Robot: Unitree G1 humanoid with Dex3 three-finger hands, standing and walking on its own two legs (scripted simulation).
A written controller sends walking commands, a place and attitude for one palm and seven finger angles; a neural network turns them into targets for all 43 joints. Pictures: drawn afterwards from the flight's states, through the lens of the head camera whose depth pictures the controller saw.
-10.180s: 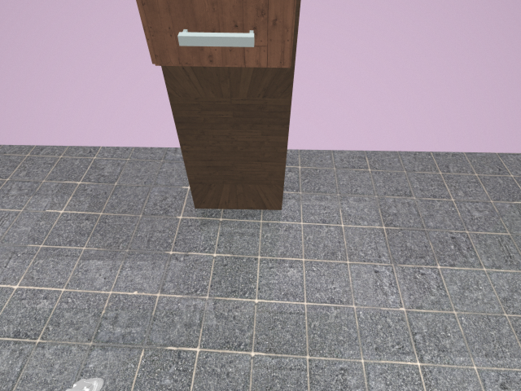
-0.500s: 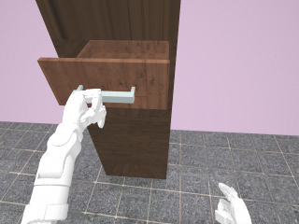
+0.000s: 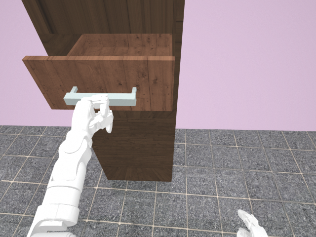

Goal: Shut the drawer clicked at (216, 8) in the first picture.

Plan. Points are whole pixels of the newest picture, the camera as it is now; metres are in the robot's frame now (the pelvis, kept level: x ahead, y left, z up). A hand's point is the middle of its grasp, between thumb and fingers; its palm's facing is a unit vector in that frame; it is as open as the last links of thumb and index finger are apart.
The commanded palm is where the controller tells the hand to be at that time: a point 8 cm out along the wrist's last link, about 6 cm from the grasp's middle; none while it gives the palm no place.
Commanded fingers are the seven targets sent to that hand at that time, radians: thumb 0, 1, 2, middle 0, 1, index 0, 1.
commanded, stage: bring the fist close to the handle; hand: left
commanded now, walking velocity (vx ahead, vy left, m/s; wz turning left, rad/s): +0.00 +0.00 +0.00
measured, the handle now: (102, 94) +0.44 +0.18 +0.14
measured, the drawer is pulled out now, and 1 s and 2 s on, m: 0.14 0.09 0.00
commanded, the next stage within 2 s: push the drawer shut in 0.26 s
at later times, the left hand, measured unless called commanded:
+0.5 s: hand (107, 116) +0.37 +0.15 +0.13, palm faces +0.04 -1.00 -0.01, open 3.2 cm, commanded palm +0.35 +0.20 +0.14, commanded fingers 0.00 0.90 0.90 -1.40 -1.60 -1.40 -1.60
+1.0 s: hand (111, 102) +0.41 +0.15 +0.14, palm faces +0.03 -1.00 -0.01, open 3.4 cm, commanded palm +0.40 +0.20 +0.14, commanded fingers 0.00 0.90 0.90 -1.40 -1.60 -1.40 -1.60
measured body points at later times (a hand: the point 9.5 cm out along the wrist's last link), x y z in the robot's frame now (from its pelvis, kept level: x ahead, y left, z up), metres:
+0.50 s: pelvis -0.01 +0.00 +0.00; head +0.00 -0.01 +0.45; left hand +0.36 +0.21 +0.14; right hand +0.16 -0.23 -0.10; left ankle -0.03 +0.11 -0.74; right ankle +0.00 -0.11 -0.74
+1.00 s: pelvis -0.02 +0.00 +0.00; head +0.00 -0.01 +0.45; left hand +0.41 +0.21 +0.14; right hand +0.08 -0.25 -0.12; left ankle -0.03 +0.11 -0.74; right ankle +0.00 -0.11 -0.74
